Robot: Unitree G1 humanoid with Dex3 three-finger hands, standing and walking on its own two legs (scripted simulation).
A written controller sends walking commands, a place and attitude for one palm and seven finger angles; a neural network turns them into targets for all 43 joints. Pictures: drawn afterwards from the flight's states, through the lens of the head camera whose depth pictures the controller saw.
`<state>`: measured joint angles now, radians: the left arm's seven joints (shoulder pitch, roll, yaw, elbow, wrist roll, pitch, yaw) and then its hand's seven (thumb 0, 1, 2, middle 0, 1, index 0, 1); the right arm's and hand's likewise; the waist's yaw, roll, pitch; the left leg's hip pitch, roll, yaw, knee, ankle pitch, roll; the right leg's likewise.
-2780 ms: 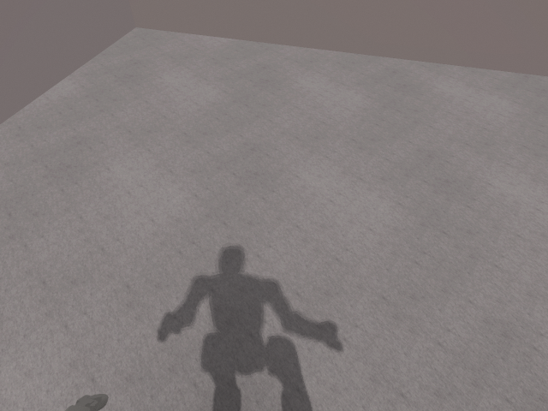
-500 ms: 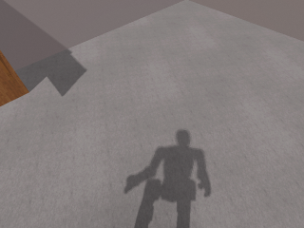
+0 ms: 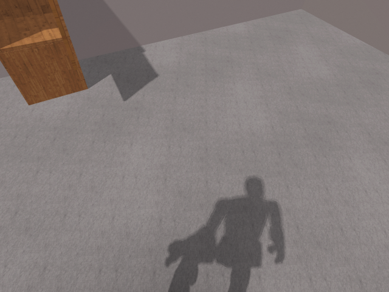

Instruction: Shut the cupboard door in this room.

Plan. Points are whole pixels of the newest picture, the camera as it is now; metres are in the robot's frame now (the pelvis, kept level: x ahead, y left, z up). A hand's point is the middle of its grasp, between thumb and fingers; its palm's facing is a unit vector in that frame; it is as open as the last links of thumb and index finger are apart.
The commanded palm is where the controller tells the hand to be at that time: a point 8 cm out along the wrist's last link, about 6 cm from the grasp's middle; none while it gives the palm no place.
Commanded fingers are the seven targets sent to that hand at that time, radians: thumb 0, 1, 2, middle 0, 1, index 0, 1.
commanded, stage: stand and wait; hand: left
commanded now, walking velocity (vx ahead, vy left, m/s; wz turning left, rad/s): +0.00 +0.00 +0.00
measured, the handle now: out of the picture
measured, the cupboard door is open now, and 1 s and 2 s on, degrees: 85 85 85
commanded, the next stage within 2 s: turn or walk to find it in 0.14 s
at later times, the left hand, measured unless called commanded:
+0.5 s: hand out of the picture +0.01 +0.18 -0.15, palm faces +0.15 -0.96 -0.24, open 7.4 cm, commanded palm none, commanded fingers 0.00 0.90 0.90 -0.20 -0.30 -0.20 -0.30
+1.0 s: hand out of the picture -0.09 +0.22 -0.16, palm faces +0.22 -0.95 -0.21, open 7.4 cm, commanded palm none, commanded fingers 0.00 0.90 0.90 -0.20 -0.30 -0.20 -0.30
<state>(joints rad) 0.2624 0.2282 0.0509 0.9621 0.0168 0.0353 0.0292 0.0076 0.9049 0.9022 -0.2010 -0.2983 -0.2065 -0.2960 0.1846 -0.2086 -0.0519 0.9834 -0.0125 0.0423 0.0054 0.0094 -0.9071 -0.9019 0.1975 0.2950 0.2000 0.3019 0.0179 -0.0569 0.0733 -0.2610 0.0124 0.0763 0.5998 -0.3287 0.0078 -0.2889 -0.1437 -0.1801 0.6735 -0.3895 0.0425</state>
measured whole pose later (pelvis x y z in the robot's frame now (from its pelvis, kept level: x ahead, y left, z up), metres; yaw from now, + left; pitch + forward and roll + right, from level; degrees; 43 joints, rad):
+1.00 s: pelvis -0.07 +0.04 +0.02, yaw +10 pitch -1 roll +0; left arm 0.26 0.20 0.03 1.08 0.01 0.05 0.03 0.01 0.91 0.90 -0.20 -0.30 -0.20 -0.29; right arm 0.19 -0.15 -0.03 1.05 -0.01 0.01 -0.03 0.01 -0.93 -0.90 0.20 0.30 0.21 0.30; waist 0.01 -0.04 0.03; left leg -0.19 -0.02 0.08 0.42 -0.22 0.05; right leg -0.30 -0.08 -0.04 0.77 -0.44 0.05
